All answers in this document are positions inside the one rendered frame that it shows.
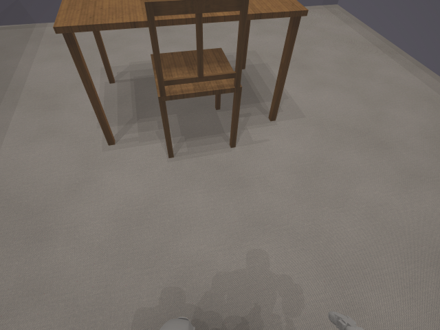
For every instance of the chair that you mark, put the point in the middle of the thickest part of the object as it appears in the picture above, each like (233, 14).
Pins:
(201, 72)

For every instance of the robot right hand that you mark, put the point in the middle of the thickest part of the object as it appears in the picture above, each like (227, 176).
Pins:
(343, 322)

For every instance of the table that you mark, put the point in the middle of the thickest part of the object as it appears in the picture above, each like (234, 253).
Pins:
(97, 15)

